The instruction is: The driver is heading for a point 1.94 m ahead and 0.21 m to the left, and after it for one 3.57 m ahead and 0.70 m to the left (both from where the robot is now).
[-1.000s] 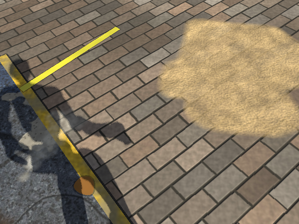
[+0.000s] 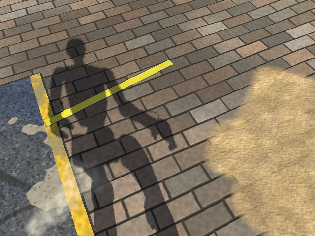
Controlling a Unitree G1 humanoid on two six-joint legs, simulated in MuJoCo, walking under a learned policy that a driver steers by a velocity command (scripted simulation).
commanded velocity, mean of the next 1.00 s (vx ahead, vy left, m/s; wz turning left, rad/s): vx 0.01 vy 0.00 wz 0.27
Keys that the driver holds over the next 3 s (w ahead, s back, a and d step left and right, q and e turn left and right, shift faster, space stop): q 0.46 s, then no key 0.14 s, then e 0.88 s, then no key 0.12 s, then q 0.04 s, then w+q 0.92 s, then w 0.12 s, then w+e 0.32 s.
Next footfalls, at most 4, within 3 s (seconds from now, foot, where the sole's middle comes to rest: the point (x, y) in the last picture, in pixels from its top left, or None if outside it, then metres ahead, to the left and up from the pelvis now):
0.18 left None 0.04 0.15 -0.78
0.64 right None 0.10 -0.08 -0.78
1.32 right None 0.07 -0.12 -0.78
1.80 left None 0.08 0.10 -0.78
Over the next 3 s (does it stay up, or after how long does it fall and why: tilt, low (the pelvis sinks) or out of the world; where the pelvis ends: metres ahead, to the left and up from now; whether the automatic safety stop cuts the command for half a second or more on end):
stays up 0.59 0.09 0.01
